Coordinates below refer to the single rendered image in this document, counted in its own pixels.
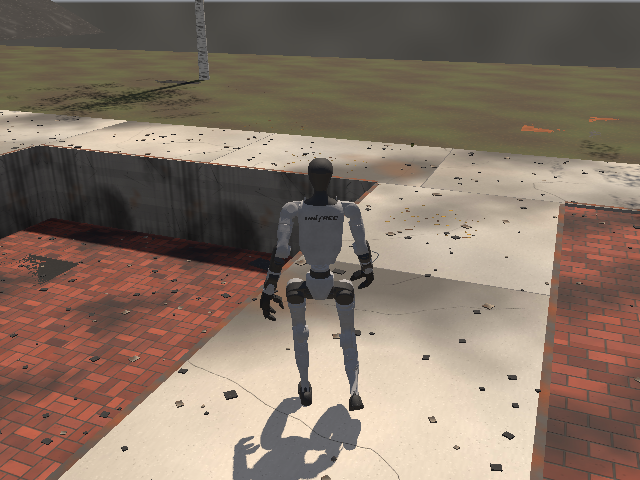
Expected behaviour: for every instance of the robot right forearm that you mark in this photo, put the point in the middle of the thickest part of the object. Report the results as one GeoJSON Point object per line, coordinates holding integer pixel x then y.
{"type": "Point", "coordinates": [366, 261]}

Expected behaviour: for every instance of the robot left forearm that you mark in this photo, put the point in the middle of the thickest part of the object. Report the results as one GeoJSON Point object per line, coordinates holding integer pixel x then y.
{"type": "Point", "coordinates": [274, 272]}

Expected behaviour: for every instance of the robot left hand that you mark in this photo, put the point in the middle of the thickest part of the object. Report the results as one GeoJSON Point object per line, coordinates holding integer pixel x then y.
{"type": "Point", "coordinates": [265, 305]}

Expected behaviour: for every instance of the robot right hand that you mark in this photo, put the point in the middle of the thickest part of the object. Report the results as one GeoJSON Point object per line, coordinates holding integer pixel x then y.
{"type": "Point", "coordinates": [359, 274]}

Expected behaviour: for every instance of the robot right upper arm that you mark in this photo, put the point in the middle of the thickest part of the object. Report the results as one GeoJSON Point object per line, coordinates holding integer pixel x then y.
{"type": "Point", "coordinates": [352, 211]}

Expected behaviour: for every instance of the robot torso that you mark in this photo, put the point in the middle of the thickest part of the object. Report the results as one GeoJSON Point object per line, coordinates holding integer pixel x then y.
{"type": "Point", "coordinates": [320, 241]}

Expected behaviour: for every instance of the robot left foot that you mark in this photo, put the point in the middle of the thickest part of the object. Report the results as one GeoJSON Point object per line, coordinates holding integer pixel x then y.
{"type": "Point", "coordinates": [306, 397]}

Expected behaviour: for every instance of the robot left upper arm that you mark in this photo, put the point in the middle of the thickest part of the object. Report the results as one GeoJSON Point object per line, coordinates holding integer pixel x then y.
{"type": "Point", "coordinates": [288, 212]}

